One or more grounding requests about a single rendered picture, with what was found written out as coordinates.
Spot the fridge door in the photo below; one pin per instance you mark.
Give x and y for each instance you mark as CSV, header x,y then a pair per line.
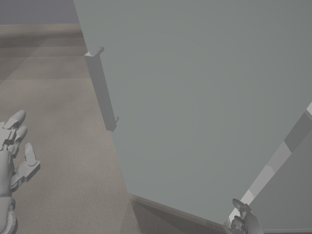
x,y
205,91

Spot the right robot hand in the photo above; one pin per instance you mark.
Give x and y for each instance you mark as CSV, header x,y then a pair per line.
x,y
250,224

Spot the left robot hand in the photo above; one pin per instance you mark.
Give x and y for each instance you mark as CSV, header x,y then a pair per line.
x,y
10,138

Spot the handle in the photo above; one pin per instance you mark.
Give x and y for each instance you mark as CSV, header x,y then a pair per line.
x,y
96,72

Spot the left robot forearm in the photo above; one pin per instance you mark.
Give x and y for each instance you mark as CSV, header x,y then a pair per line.
x,y
8,220

